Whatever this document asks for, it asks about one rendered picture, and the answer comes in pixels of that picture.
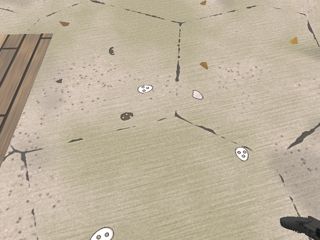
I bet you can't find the right robot hand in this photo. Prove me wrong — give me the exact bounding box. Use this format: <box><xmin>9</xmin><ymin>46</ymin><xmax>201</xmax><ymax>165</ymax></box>
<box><xmin>280</xmin><ymin>216</ymin><xmax>320</xmax><ymax>240</ymax></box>

